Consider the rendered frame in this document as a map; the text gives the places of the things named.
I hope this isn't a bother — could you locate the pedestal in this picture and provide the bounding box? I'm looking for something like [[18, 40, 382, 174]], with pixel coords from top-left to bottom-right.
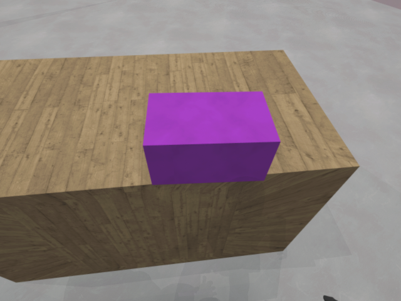
[[0, 50, 360, 283]]

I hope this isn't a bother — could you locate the carton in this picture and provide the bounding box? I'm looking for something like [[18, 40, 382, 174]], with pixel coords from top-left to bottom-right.
[[143, 92, 281, 185]]

